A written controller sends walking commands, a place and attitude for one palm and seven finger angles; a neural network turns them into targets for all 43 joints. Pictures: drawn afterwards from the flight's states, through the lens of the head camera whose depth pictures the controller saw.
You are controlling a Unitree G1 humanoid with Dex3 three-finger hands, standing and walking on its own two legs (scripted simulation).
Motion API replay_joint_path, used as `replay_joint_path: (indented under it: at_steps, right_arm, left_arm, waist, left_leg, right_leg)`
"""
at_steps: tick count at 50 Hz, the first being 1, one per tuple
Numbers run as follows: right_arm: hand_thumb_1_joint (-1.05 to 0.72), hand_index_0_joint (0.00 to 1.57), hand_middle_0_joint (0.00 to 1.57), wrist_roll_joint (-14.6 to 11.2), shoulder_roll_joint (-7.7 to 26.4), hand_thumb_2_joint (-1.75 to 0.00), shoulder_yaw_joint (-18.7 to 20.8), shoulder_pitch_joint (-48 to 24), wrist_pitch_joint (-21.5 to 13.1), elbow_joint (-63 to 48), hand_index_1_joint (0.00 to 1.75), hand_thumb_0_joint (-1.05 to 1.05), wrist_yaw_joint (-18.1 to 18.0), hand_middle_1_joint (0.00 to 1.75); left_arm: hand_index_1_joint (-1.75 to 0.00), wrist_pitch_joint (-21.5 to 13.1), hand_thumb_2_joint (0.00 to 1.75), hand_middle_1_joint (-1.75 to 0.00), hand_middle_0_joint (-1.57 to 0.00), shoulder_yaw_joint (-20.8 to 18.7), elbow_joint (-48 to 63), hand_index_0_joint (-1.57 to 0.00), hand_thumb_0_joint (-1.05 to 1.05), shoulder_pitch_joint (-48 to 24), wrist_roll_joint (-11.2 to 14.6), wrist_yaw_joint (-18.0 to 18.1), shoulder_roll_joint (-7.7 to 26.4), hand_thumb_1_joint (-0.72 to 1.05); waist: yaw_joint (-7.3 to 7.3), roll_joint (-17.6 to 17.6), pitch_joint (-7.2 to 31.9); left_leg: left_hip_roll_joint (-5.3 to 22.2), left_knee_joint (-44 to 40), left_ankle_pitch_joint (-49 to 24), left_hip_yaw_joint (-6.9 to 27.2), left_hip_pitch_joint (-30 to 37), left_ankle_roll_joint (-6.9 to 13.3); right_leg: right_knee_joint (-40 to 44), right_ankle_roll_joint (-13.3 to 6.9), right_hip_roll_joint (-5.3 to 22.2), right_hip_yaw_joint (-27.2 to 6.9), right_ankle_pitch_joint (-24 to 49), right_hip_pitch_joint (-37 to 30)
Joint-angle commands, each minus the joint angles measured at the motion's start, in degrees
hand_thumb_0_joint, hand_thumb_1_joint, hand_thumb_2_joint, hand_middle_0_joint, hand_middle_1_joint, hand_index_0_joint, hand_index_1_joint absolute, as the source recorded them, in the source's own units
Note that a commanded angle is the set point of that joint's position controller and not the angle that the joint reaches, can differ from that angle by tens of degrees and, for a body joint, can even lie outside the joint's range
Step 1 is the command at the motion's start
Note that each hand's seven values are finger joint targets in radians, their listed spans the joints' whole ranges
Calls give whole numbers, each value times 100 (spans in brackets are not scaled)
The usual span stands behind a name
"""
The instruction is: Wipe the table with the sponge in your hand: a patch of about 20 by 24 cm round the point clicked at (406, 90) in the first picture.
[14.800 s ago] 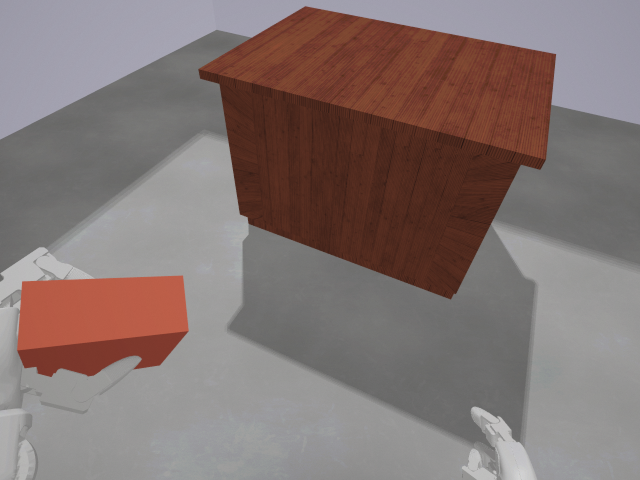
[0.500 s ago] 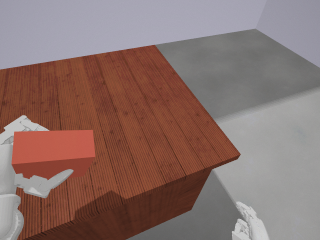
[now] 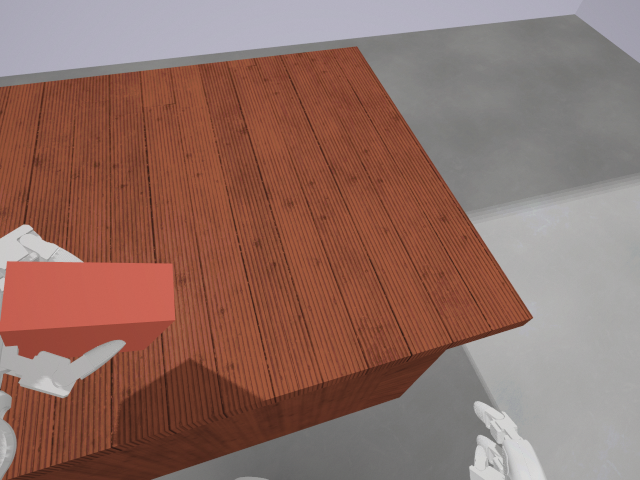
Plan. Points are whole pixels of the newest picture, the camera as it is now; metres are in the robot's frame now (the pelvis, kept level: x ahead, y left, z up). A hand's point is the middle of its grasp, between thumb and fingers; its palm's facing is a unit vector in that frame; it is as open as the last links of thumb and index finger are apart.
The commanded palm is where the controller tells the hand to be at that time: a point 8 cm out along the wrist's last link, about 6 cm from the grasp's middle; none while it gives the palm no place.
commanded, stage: come to a stop and stand still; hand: left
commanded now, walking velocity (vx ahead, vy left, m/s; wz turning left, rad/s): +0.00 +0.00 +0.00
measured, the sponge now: (113, 313) +0.24 +0.23 +0.11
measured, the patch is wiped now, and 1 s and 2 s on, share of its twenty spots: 0.00 0.00 0.00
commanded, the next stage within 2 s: look again from close up in 0.60 s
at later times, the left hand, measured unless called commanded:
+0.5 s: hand (29, 341) +0.19 +0.27 +0.15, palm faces +0.35 -0.86 -0.37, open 9.6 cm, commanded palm +0.13 +0.30 +0.18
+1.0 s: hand (29, 348) +0.19 +0.26 +0.16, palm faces +0.34 -0.86 -0.38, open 9.6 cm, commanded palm +0.13 +0.29 +0.18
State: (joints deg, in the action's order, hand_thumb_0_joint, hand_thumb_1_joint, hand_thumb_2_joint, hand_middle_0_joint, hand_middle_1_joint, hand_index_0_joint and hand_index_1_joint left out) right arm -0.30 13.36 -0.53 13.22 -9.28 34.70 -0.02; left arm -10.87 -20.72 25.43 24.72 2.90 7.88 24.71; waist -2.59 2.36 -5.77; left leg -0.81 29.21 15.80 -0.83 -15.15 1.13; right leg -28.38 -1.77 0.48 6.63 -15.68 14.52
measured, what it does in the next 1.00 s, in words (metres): stands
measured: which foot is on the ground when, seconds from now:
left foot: down 0.00-1.00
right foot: down 0.00-1.00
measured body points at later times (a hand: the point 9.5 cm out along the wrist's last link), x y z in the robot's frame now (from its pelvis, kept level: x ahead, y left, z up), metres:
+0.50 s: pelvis -0.03 +0.02 +0.00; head +0.00 +0.04 +0.45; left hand +0.17 +0.31 +0.17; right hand +0.14 -0.20 -0.07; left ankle -0.01 +0.10 -0.74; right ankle -0.01 -0.09 -0.74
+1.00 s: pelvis -0.04 +0.02 +0.01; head -0.02 +0.02 +0.46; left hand +0.16 +0.30 +0.18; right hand +0.14 -0.22 -0.07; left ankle -0.01 +0.10 -0.74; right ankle -0.01 -0.09 -0.74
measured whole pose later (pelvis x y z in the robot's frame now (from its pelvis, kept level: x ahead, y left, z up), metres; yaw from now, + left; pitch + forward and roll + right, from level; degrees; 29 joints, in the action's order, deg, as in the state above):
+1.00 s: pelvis -0.04 +0.02 +0.01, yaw -2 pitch +0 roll -1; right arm -0.8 12.8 -1.2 11.9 -7.5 32.6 -3.0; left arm -9.3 -19.3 25.7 25.8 3.5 6.0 20.7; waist -1.2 -0.2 -2.2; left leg -0.9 24.5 10.8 -2.9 -13.5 2.5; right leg -22.1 -0.7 0.4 4.7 -8.9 12.8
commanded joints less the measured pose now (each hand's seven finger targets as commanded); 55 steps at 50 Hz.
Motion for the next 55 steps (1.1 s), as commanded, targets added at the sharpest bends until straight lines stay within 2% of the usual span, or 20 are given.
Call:
replay_joint_path:
  at_steps: [1, 6, 9, 10, 11, 15, 16, 20, 21, 25, 26, 30, 31, 35, 36, 39, 45, 46, 54, 55]
  right_arm:
    - [-90, 20, 20, -44, 770, -90, 334, -240, -325, -870, 30, 0, -41, 30]
    - [-90, 20, 20, -52, 706, -90, 346, -432, -69, -906, 30, 0, -82, 30]
    - [-90, 20, 20, -106, 673, -90, 353, -554, 52, -1030, 30, 0, -155, 30]
    - [-90, 20, 20, -121, 689, -90, 332, -655, 64, -1029, 30, 0, -175, 30]
    - [-90, 20, 20, -80, 645, -90, 284, -611, 100, -1072, 30, 0, -177, 30]
    - [-90, 20, 20, -92, 650, -90, 233, -819, 59, -1201, 30, 0, -231, 30]
    - [-90, 20, 20, -43, 585, -90, 185, -786, 64, -1207, 30, 0, -235, 30]
    - [-90, 20, 20, -81, 625, -90, 190, -810, -25, -1224, 30, 0, -269, 30]
    - [-90, 20, 20, -28, 582, -90, 149, -749, -18, -1216, 30, 0, -270, 30]
    - [-90, 20, 20, -86, 627, -90, 192, -727, -64, -1192, 30, 0, -302, 30]
    - [-90, 20, 20, -37, 596, -90, 165, -656, -43, -1170, 30, 0, -298, 30]
    - [-90, 20, 20, -110, 644, -90, 214, -697, -60, -1156, 30, 0, -316, 30]
    - [-90, 20, 20, -66, 637, -90, 189, -617, -34, -1131, 30, 0, -303, 30]
    - [-90, 20, 20, -119, 656, -90, 216, -732, -75, -1158, 30, 0, -327, 30]
    - [-90, 20, 20, -65, 646, -90, 188, -643, -56, -1120, 30, 0, -323, 30]
    - [-90, 20, 20, -97, 642, -90, 213, -608, -108, -1155, 30, 0, -344, 30]
    - [-90, 20, 20, -101, 656, -90, 203, -711, -129, -1117, 30, 0, -364, 30]
    - [-90, 20, 20, -59, 635, -90, 174, -664, -114, -1099, 30, 0, -356, 30]
    - [-90, 20, 20, -75, 637, -90, 192, -644, -75, -1115, 30, 0, -365, 30]
    - [-90, 20, 20, -92, 644, -90, 186, -723, -58, -1107, 30, 0, -366, 30]
  left_arm:
    - [-160, -529, 130, -160, -120, -781, 1877, -120, 0, -323, 61, 191, 964, 10]
    - [-160, -409, 130, -160, -120, -683, 982, -120, 0, -21, 112, 37, 533, 10]
    - [-160, -352, 130, -160, -120, -747, 769, -120, 0, -233, 158, -77, 627, 10]
    - [-160, -313, 130, -160, -120, -832, 768, -120, 0, -219, 139, -60, 712, 10]
    - [-160, -343, 130, -160, -120, -549, 805, -120, 0, -273, 138, -119, 433, 10]
    - [-160, -303, 130, -160, -120, -698, 1377, -120, 0, -692, 96, -89, 793, 10]
    - [-160, -338, 130, -160, -120, -433, 1386, -120, 0, -682, 84, -115, 495, 10]
    - [-160, -294, 130, -160, -120, -732, 1708, -120, 0, -806, 39, -21, 898, 10]
    - [-160, -325, 130, -160, -120, -544, 1627, -120, 0, -709, 50, -40, 631, 10]
    - [-160, -272, 130, -160, -120, -833, 1481, -120, 0, -440, 73, 0, 881, 10]
    - [-160, -313, 130, -160, -120, -633, 1415, -120, 0, -387, 95, -33, 603, 10]
    - [-160, -268, 130, -160, -120, -761, 1136, -120, 0, -102, 112, -46, 692, 10]
    - [-160, -304, 130, -160, -120, -535, 1104, -120, 0, -108, 115, -90, 448, 10]
    - [-160, -280, 130, -160, -120, -690, 1228, -120, 0, -167, 85, -80, 689, 10]
    - [-160, -325, 130, -160, -120, -471, 1199, -120, 0, -193, 87, -106, 454, 10]
    - [-160, -290, 130, -160, -120, -520, 1248, -120, 0, -276, 101, -121, 565, 10]
    - [-160, -260, 130, -160, -120, -694, 1476, -120, 0, -380, 84, -49, 780, 10]
    - [-160, -292, 130, -160, -120, -503, 1455, -120, 0, -361, 97, -73, 550, 10]
    - [-160, -188, 130, -160, -120, -490, 1185, -120, 0, -235, 144, -109, 495, 10]
    - [-160, -152, 130, -160, -120, -549, 1235, -120, 0, -272, 117, -77, 574, 10]
  waist:
    - [89, -966, 1880]
    - [160, -423, 1355]
    - [199, -135, 1202]
    - [185, -313, 1237]
    - [181, -267, 1187]
    - [154, -735, 1306]
    - [148, -677, 1213]
    - [131, -1030, 1247]
    - [127, -954, 1180]
    - [146, -787, 1268]
    - [146, -663, 1235]
    - [167, -518, 1182]
    - [173, -410, 1145]
    - [172, -597, 1134]
    - [174, -481, 1098]
    - [196, -396, 1060]
    - [163, -796, 1180]
    - [153, -741, 1144]
    - [174, -390, 1161]
    - [164, -574, 1193]
  left_leg:
    - [553, -122, -3234, 475, 863, -100]
    - [666, -564, -2538, 596, 622, -174]
    - [706, -740, -1922, 598, 468, -168]
    - [695, -820, -1914, 616, 629, -186]
    - [725, -905, -1775, 634, 534, -212]
    - [691, -1054, -957, 635, 585, -189]
    - [707, -1103, -792, 647, 416, -164]
    - [664, -1136, -351, 676, 350, -151]
    - [682, -1181, -249, 687, 191, -127]
    - [626, -1051, -394, 670, 356, -144]
    - [652, -1089, -332, 671, 243, -123]
    - [638, -1053, -337, 648, 332, -91]
    - [662, -1083, -281, 658, 250, -68]
    - [658, -1113, -232, 657, 344, -52]
    - [682, -1138, -147, 664, 239, -30]
    - [641, -1023, -224, 628, 259, 6]
    - [625, -1022, -432, 625, 418, -39]
    - [647, -1046, -399, 613, 355, -22]
    - [662, -1018, -698, 589, 485, -30]
    - [657, -1044, -751, 585, 606, -56]
  right_leg:
    - [57, 5, 548, -579, 2413, -815]
    - [235, 48, 448, -529, 1772, -483]
    - [403, 83, 485, -584, 1475, -450]
    - [347, 82, 442, -643, 1394, -354]
    - [397, 98, 424, -542, 1246, -336]
    - [487, 69, 452, -738, 872, -388]
    - [563, 67, 435, -651, 846, -429]
    - [628, 27, 459, -785, 619, -511]
    - [675, 30, 441, -706, 615, -549]
    - [767, 8, 505, -816, 644, -512]
    - [790, 23, 480, -721, 621, -532]
    - [874, 28, 523, -808, 551, -414]
    - [893, 40, 490, -733, 522, -401]
    - [894, 45, 504, -822, 448, -339]
    - [907, 55, 474, -738, 431, -347]
    - [1009, 41, 525, -880, 480, -327]
    - [919, 14, 515, -884, 660, -419]
    - [939, 23, 484, -798, 678, -431]
    - [1005, 38, 510, -881, 952, -448]
    - [960, 27, 493, -894, 934, -419]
